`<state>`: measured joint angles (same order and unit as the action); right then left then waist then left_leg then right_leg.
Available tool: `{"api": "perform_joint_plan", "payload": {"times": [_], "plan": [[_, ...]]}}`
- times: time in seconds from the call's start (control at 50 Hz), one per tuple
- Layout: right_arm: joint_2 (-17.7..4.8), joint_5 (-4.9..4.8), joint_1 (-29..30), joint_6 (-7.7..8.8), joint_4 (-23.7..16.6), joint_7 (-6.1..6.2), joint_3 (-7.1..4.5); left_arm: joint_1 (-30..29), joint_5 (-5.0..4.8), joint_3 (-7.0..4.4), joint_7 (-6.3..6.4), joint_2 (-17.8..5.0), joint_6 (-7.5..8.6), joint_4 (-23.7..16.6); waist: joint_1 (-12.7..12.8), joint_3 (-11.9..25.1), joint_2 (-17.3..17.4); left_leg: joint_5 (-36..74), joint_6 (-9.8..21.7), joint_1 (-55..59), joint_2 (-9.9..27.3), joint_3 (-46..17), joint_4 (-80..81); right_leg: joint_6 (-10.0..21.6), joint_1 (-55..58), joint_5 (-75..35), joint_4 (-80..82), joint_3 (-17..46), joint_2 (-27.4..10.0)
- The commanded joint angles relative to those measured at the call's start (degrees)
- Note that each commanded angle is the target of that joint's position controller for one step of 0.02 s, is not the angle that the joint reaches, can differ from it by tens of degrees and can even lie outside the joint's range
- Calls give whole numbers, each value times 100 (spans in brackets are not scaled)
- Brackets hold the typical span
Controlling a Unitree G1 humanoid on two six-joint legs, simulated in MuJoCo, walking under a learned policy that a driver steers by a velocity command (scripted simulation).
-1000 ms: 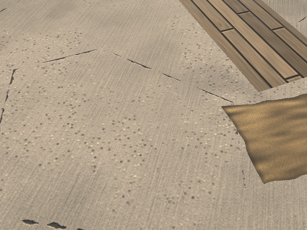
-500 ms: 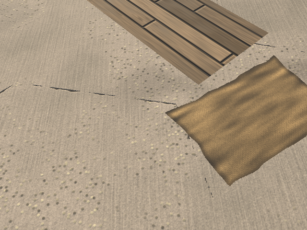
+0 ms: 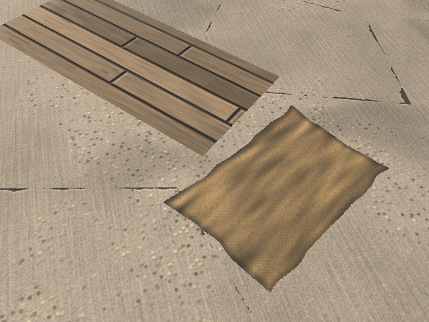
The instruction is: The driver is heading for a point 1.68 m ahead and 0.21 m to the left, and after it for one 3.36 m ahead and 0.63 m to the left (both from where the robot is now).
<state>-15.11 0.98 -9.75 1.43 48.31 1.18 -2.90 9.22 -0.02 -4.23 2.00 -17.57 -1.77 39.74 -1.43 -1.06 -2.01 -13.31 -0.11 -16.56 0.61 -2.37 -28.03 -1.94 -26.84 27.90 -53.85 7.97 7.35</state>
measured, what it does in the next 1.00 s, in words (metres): steps on the spot: right foot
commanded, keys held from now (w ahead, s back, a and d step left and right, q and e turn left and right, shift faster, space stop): no key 0.82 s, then w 0.18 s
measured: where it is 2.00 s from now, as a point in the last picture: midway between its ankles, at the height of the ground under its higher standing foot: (206, 299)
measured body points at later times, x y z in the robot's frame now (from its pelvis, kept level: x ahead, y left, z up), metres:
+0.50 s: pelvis +0.00 -0.02 +0.00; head +0.01 -0.03 +0.45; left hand +0.12 +0.23 -0.13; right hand +0.09 -0.29 -0.14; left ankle +0.01 +0.12 -0.74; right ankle -0.01 -0.14 -0.74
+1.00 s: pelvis +0.03 -0.01 -0.01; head +0.02 +0.00 +0.44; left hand +0.06 +0.26 -0.15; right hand +0.06 -0.28 -0.15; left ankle +0.01 +0.11 -0.73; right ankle -0.02 -0.14 -0.74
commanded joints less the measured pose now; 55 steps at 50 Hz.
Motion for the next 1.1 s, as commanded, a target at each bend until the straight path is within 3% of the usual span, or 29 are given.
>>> {"api": "perform_joint_plan", "payload": {"times": [0.02, 0.08, 0.1, 0.14, 0.16, 0.18, 0.2, 0.22, 0.24, 0.26, 0.3, 0.36, 0.56, 0.82, 0.86, 0.9, 0.92, 0.94, 0.96, 0.98, 1.02, 1.04, 1.06, 1.08, 1.1], "plan": [[-735, -86, 441, 39, -368, 26, -126, 308, -12, -134, 27, -338, -28, -170, 264, 408, 960, 2404, 1125, 692, 1230, -1086, 768, -256, -131, -81, -366, -6, -353], [-747, -60, 265, -55, -241, 14, -122, -37, -26, 24, -15, -15, 7, -210, 25, 514, 1312, 2522, 1037, 802, 984, -755, 651, -307, 640, -292, 1253, -550, -600], [-831, -66, 136, -76, -190, 9, -136, -72, -63, 8, -21, -82, 10, -195, -38, 537, 1378, 2554, 1078, 875, 1031, -833, 608, -295, 841, -444, 1681, -618, -598], [-868, -149, 136, -83, -140, -12, -119, 188, -78, -33, -29, -181, 12, -22, 131, 482, 1285, 2338, 985, 777, 976, -840, 485, -142, 1492, -1544, 3100, -755, -564], [-828, -170, -27, -45, -82, -27, -99, 199, -38, -54, -26, -298, 6, 21, 107, 451, 1153, 2049, 802, 597, 925, -861, 506, -11, 1887, -2070, 3519, -618, -636], [-754, -105, -113, 30, -63, -65, -53, 222, 14, -85, 10, -530, -5, -15, 54, 583, 823, 1585, 513, 246, 848, -802, 465, 151, 2444, -2796, 3393, -217, -1017], [-702, 18, -286, 124, -69, -140, -36, 234, 48, -149, 43, -879, -30, -18, -185, 683, 88, 977, 257, -69, 455, -407, 265, 411, 2709, -3757, 2890, 110, -1419], [-519, 12, -222, 154, 0, -152, 8, 173, 70, -97, -26, -603, -22, 89, -153, 748, -397, 351, 3, 318, 205, -44, 345, 595, 2156, -2856, 2872, 27, -1357], [-654, 10, 104, 136, 9, -145, -5, 79, 91, -41, -91, -342, 12, 62, 21, 487, -207, 336, -135, 407, 159, 21, 253, 559, 1849, -2273, 2982, -3, -1201], [-680, -17, 235, 103, 22, -120, -22, 98, 124, -14, -106, -287, 47, 112, 67, 353, -94, 408, -127, 396, 157, 36, 183, 481, 1678, -2087, 3055, -42, -1146], [-645, -37, 191, 14, 79, -59, -20, 137, 102, -13, -112, -358, 140, 201, 32, 129, -164, 616, -92, 427, 170, 16, 147, 388, 1472, -2168, 3055, -87, -1085], [-607, -47, 121, -28, 216, -14, -24, 223, 75, 24, -82, -299, 201, 329, 15, 79, -155, 671, -95, 530, 172, 12, 142, 353, 1376, -2150, 3047, -109, -1059], [-608, -68, 60, -98, 678, 58, -51, 312, 50, 89, -58, -244, 272, 740, 28, 13, 124, 701, -173, 643, 157, 16, 222, 354, 1381, -2055, 3074, -187, -970], [-555, -86, -135, -122, 1095, 125, -27, 469, 26, 159, -28, -167, 264, 1305, 51, -52, 155, 695, -148, 611, 127, 51, 273, 312, 1411, -2013, 3090, -364, -839], [-477, -128, -253, -137, 1187, 135, -14, 609, -18, 128, -1, -252, 227, 1427, 93, -34, 6, -676, -91, 449, -139, 339, 26, 438, 1389, -300, 3240, -334, -778], [-444, -159, -84, -77, 1069, 126, -11, 726, -71, 55, 10, -502, 225, 1425, 217, -463, -381, -1777, 12, -258, -295, 523, -546, 813, 1111, 1629, 3709, 361, -1203], [-330, -174, 38, 8, 969, 96, 15, 905, -95, 9, 0, -651, 271, 1465, 289, -608, -710, -1599, 42, -544, -295, 609, -1009, 1078, 1126, 2137, 4060, 1040, -1658], [-279, -212, 20, 102, 925, 45, 24, 916, -118, -35, -1, -767, 326, 1471, 270, -727, -974, -1335, 124, -770, -172, 528, -1483, 1335, 1118, 2295, 4341, 1630, -2096], [-287, -242, 28, 194, 897, -7, 19, 870, -136, -42, -5, -740, 381, 1457, 246, -875, -968, -1284, 236, -837, -9, 366, -1682, 1477, 977, 2135, 4451, 1928, -2308], [-266, -274, -58, 274, 900, -57, 16, 709, -142, -25, -16, -673, 423, 1407, 127, -927, -914, -1382, 351, -767, 82, 321, -1528, 1463, 938, 1809, 4392, 1864, -2328], [-222, -288, -779, 385, 1178, -123, -12, 155, -204, 11, -53, -558, 423, 1244, -336, -768, -684, -845, 498, 658, -26, 495, -133, 1082, 373, 998, 3899, 971, -1820], [-336, -229, -1280, 395, 1411, -132, -75, -2, -177, 52, -61, -403, 437, 1156, -484, -601, -306, -385, 433, 1429, -36, 291, 175, 854, 31, 290, 3180, 409, -1396], [-765, -185, -1947, 410, 1546, -121, -190, -82, -123, 163, -79, -4, 492, 1053, -634, -275, 949, -1111, 729, 2141, 949, -1358, 996, 458, -600, -316, 1355, -540, -743], [-1340, -137, -2460, 463, 1594, -213, -284, -174, -177, 143, -34, 11, 600, 794, -689, -151, 2085, -1757, 1502, 2519, 2080, -3749, 1918, 326, -1578, 466, -77, -679, -312], [-991, -77, -1993, 535, 1479, -225, -155, -78, -290, 90, -52, -219, 678, 841, -392, -409, 1383, -2001, 1649, 2248, 2280, -3969, 1948, 423, -1946, 429, -1020, -198, -675]]}}
Next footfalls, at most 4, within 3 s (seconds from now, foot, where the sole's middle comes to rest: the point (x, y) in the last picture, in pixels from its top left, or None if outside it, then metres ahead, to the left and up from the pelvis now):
0.18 right None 0.03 -0.14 -0.78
1.52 right None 0.43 -0.12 -0.78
2.04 left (171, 243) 0.74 0.12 -0.78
2.48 right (236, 209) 0.88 -0.11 -0.78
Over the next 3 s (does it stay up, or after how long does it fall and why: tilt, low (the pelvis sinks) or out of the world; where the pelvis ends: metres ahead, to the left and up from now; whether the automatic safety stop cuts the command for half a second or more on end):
stays up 0.78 0.00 -0.01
